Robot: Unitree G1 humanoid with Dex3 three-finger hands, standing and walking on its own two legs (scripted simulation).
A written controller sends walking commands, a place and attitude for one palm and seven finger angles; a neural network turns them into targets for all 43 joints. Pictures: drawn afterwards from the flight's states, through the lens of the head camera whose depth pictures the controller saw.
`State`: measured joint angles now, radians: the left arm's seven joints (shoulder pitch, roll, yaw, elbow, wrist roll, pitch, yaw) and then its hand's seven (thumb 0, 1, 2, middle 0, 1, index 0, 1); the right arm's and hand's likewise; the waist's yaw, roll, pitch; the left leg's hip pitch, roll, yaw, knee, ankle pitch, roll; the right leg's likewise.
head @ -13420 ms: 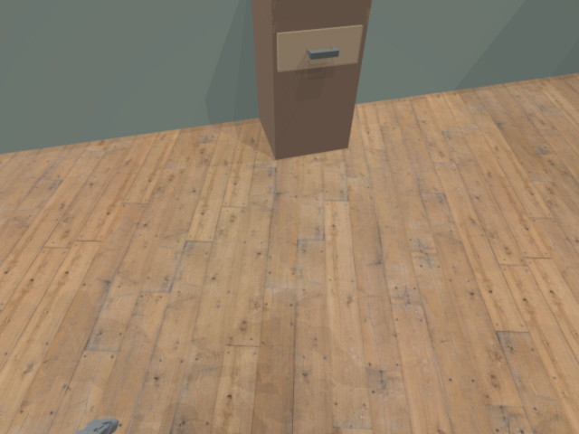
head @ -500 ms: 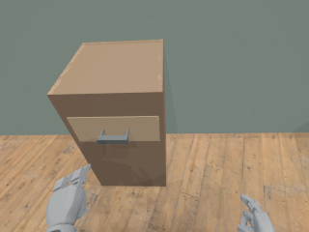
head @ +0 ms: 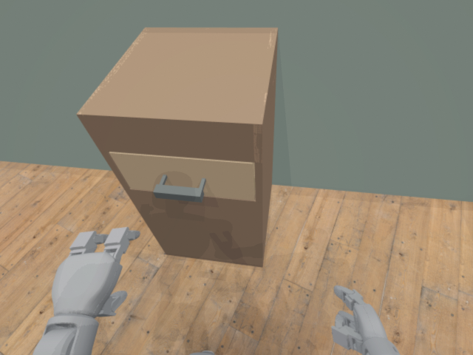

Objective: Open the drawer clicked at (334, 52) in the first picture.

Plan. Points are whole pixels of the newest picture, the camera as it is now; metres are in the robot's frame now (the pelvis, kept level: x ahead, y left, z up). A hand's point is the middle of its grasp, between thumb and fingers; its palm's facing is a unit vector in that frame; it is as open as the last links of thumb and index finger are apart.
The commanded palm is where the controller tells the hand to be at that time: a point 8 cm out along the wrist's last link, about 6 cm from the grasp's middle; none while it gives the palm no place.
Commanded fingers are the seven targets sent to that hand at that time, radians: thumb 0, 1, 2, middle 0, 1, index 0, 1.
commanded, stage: raise the hand with hooked fingers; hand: left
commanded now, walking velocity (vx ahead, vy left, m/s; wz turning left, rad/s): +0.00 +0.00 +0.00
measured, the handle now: (181, 186) +0.53 +0.24 -0.14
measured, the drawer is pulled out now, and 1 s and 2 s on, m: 0.00 0.00 0.00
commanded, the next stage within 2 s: move the hooked fingers above the handle in 1.12 s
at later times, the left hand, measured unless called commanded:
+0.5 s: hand (98, 222) +0.29 +0.26 +0.08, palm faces +0.08 -0.09 -0.99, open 13.4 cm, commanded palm +0.27 +0.27 +0.14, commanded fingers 0.00 -0.50 0.30 -0.30 -1.20 -0.30 -1.20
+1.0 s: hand (88, 203) +0.31 +0.28 +0.11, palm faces +0.00 -0.09 -1.00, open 13.8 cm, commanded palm +0.29 +0.29 +0.17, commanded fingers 0.00 -0.50 0.30 -0.30 -1.20 -0.30 -1.20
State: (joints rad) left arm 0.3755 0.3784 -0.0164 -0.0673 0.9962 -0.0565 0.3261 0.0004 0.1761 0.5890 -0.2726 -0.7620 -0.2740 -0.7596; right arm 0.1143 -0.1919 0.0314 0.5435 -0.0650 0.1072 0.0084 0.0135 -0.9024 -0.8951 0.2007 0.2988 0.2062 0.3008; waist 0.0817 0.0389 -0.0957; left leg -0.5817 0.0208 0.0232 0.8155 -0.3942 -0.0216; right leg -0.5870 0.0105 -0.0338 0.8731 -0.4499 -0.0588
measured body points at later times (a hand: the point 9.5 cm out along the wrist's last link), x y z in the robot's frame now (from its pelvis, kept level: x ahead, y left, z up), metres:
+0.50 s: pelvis +0.01 +0.04 +0.02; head +0.03 +0.01 +0.47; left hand +0.28 +0.27 +0.13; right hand +0.22 -0.19 -0.07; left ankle +0.01 +0.15 -0.70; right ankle -0.01 -0.08 -0.70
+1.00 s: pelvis +0.01 +0.05 +0.03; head +0.04 +0.02 +0.48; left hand +0.30 +0.28 +0.16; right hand +0.17 -0.19 -0.08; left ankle +0.01 +0.15 -0.70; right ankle -0.01 -0.08 -0.70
